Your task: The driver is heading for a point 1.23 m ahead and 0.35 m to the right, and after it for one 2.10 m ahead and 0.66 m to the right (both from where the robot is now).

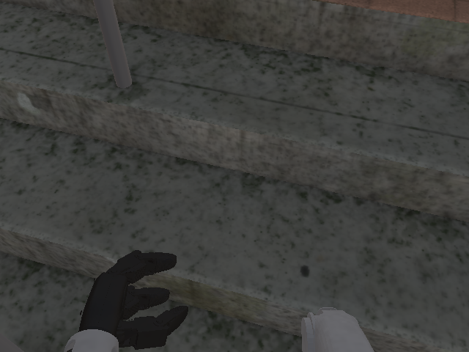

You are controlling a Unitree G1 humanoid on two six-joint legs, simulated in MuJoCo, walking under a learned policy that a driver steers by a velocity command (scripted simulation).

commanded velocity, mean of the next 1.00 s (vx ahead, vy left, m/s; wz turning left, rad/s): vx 0.43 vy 0.00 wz -0.09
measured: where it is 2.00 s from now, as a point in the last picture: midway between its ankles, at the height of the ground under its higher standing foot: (335, 128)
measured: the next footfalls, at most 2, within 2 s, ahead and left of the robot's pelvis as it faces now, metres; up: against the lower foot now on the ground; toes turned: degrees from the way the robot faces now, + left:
right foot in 0.08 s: +0.23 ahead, -0.14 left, +0.16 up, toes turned -1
left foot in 0.72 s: +0.66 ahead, +0.08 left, +0.32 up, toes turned +5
